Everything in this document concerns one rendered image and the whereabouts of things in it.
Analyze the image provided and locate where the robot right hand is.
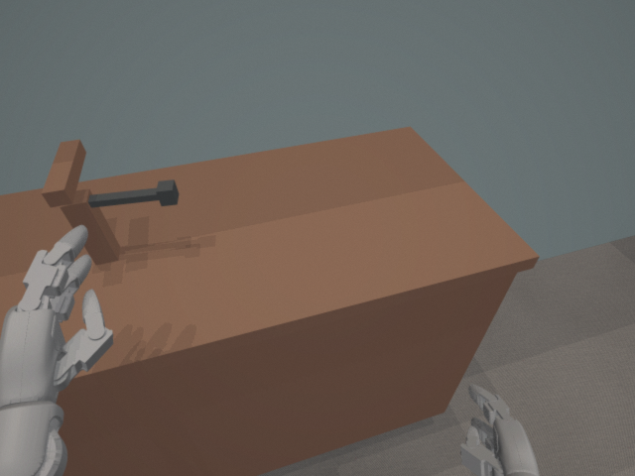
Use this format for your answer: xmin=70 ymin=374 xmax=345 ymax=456
xmin=460 ymin=385 xmax=540 ymax=476

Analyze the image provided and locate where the tap lever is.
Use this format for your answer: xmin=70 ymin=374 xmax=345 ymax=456
xmin=88 ymin=179 xmax=179 ymax=208

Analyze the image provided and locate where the counter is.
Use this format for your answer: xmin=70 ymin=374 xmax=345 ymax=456
xmin=0 ymin=127 xmax=540 ymax=476

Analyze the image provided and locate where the robot left hand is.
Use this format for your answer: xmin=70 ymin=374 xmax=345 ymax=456
xmin=0 ymin=225 xmax=113 ymax=408

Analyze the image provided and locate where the left robot forearm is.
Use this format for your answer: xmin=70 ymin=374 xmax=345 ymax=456
xmin=0 ymin=401 xmax=67 ymax=476

